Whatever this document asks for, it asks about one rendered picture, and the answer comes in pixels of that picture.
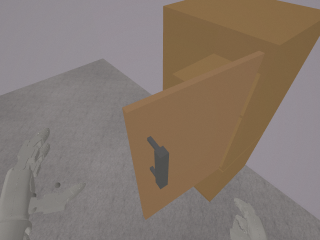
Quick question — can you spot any handle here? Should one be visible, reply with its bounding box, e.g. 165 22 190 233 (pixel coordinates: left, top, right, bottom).
147 136 169 189

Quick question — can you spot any right robot hand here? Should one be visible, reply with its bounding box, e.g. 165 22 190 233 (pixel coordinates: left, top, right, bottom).
230 198 269 240

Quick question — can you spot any left robot hand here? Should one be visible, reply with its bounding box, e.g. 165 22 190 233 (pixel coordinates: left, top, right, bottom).
0 127 86 222

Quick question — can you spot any cupboard door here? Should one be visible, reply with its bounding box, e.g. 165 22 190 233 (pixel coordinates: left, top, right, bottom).
122 51 265 220

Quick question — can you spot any robot left forearm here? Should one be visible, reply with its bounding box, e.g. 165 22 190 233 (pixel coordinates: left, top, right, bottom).
0 218 32 240

